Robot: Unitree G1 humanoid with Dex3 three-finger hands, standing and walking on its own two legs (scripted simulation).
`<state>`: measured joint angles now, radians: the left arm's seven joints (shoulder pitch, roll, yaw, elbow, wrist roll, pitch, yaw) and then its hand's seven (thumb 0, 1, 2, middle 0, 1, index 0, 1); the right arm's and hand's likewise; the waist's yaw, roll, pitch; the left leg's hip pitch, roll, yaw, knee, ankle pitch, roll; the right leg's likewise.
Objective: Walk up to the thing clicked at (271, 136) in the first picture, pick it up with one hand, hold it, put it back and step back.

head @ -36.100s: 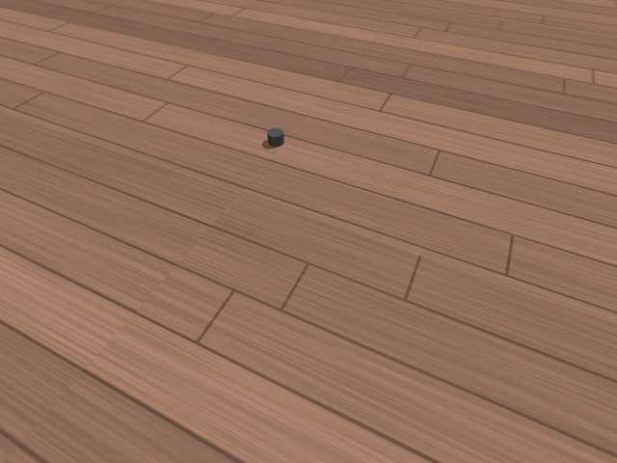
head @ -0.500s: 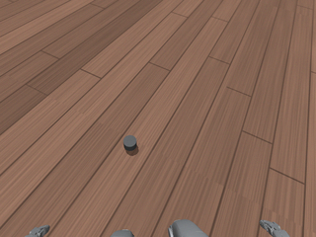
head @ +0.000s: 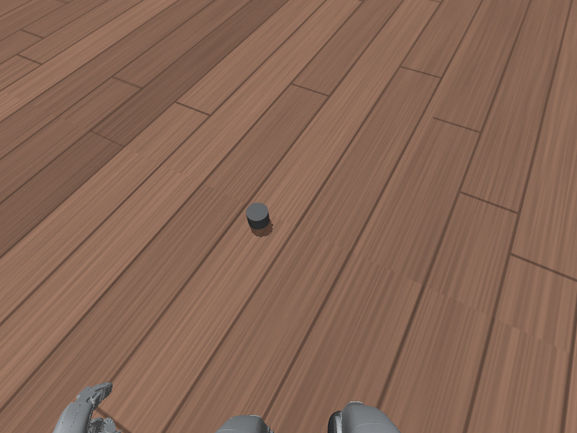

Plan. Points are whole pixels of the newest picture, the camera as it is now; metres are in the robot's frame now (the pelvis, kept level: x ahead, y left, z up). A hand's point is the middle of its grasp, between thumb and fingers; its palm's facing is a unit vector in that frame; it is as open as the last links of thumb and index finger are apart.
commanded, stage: step back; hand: left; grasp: from above
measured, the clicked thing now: (257, 216) +0.91 +0.16 -0.73
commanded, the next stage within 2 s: stand in 1.52 s
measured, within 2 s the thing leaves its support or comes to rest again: neither
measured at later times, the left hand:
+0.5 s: hand out of the picture -0.12 +0.24 -0.14, palm faces -0.04 -0.91 -0.41, open 7.4 cm
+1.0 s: hand out of the picture -0.09 +0.25 -0.13, palm faces +0.00 -0.92 -0.39, open 7.4 cm
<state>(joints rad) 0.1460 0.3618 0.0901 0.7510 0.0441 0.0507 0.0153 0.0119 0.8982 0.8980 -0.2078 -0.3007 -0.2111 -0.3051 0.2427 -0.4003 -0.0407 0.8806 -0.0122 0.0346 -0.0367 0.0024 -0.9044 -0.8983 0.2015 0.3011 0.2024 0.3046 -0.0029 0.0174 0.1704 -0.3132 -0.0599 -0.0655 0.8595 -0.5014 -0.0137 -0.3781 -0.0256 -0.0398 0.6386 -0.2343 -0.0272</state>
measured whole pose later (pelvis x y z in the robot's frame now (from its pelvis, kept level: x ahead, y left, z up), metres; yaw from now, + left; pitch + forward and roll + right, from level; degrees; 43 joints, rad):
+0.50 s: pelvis -0.17 -0.03 +0.00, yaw -4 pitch -4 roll +0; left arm 0.26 0.35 0.07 0.94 0.04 0.02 -0.01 0.01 0.90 0.90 -0.21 -0.30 -0.21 -0.30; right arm 0.12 -0.41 -0.06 0.86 -0.02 0.06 -0.01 0.00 -0.90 -0.90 0.20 0.30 0.20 0.30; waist 0.04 0.05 0.10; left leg -0.47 0.01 -0.09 0.84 -0.43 0.01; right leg -0.22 0.03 0.05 0.67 -0.39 -0.02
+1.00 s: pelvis -0.18 -0.03 +0.01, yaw +0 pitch -3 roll +0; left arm 0.19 0.40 0.08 0.95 0.02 -0.02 -0.02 0.01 0.90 0.90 -0.20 -0.30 -0.21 -0.30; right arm 0.29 -0.38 -0.06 0.96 -0.03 -0.03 0.02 0.00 -0.90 -0.90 0.21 0.30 0.21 0.31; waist -0.02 -0.01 0.09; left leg -0.15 0.00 -0.04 0.53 -0.32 -0.01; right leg -0.35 -0.03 -0.02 0.68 -0.37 -0.02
